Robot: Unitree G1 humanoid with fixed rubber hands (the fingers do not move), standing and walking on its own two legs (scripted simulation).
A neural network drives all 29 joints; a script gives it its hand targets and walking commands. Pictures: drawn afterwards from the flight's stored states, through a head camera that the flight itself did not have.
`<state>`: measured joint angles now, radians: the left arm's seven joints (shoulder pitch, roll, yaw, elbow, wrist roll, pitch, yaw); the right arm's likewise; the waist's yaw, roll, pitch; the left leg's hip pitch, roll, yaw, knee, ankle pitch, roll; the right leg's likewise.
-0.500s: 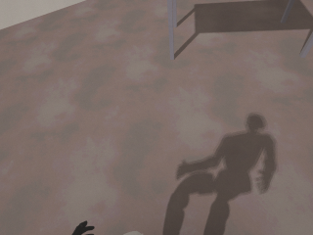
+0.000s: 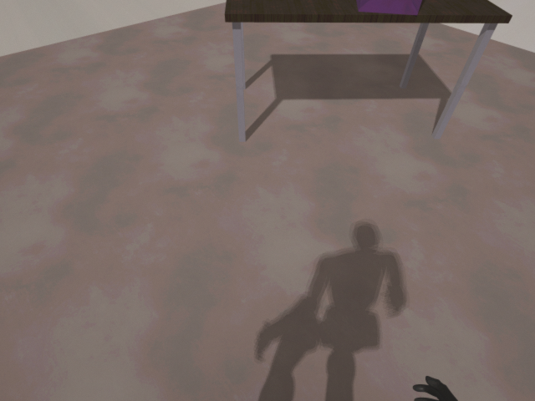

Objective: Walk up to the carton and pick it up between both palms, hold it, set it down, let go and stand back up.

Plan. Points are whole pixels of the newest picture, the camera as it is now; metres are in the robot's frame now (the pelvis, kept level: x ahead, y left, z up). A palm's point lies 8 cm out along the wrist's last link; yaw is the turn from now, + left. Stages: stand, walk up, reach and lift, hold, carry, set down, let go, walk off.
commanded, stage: walk up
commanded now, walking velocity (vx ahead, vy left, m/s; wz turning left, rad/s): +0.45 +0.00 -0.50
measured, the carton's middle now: out of the picture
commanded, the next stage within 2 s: none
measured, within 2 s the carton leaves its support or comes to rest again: neither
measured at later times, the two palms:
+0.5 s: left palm (234, 261) +0.43 +0.10 -0.14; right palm out of the picture +0.14 -0.32 -0.15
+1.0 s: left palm (228, 216) +0.57 +0.13 -0.15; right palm (442, 214) +0.55 -0.39 -0.11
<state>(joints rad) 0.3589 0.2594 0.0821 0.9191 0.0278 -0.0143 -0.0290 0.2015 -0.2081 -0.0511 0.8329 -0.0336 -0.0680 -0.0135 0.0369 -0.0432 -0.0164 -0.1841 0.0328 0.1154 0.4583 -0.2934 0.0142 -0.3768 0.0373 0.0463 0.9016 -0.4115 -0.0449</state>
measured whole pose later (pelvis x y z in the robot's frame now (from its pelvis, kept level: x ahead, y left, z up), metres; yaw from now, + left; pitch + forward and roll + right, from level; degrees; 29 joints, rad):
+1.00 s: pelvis +0.51 -0.11 -0.01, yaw -25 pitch +0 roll -1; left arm 0.38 0.22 0.05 1.03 0.00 -0.05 0.00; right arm 0.09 -0.20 -0.04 0.84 -0.04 -0.08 0.01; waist 0.07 -0.02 0.07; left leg -0.35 0.08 0.18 0.59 -0.24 0.03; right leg -0.25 0.01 0.02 1.10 -0.43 -0.05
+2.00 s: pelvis +0.94 -0.39 -0.03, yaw -30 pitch +0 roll +1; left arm 0.44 0.18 0.05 1.11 0.02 -0.07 0.02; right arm 0.03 -0.18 -0.05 0.87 -0.02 -0.03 0.05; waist 0.07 -0.03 0.08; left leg -0.46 0.00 0.18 0.64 -0.18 0.10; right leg 0.04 -0.09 -0.19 0.68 -0.52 0.03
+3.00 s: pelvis +1.31 -0.46 -0.01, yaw -8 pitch +0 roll -1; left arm 0.38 0.29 0.09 0.97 0.04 0.00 0.00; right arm 0.08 -0.21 -0.03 0.85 -0.03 0.00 0.06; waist 0.08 -0.04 0.03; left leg -0.36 0.05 0.06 0.60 -0.24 -0.01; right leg -0.28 -0.20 -0.10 0.71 -0.46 0.09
